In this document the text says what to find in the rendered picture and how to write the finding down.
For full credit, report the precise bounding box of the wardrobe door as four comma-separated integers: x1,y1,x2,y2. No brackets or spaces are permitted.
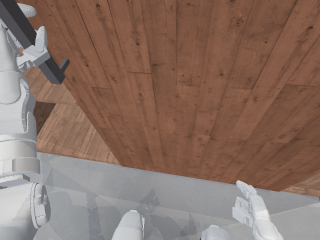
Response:
15,0,320,192
292,172,320,191

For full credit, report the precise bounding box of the robot left thigh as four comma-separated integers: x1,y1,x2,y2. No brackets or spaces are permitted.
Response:
111,211,145,240

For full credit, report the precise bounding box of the handle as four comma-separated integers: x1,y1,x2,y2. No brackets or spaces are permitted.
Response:
0,0,70,85

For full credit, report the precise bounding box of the robot left hand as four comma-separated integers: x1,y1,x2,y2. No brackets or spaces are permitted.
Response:
0,3,51,75

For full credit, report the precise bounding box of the left robot upper arm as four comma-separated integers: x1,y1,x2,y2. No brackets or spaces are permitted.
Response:
0,182,51,240

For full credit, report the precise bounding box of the robot thigh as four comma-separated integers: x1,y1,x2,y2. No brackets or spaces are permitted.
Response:
111,211,145,240
201,226,232,240

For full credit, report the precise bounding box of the robot right thigh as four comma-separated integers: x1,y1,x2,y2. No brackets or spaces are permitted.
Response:
201,226,232,240

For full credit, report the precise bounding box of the robot right hand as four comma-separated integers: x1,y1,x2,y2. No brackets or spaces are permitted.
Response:
232,180,271,229

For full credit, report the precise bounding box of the right robot forearm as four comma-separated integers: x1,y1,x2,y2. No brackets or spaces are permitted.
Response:
252,219,284,240

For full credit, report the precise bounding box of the left robot forearm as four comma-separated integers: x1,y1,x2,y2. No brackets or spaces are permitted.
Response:
0,71,41,190

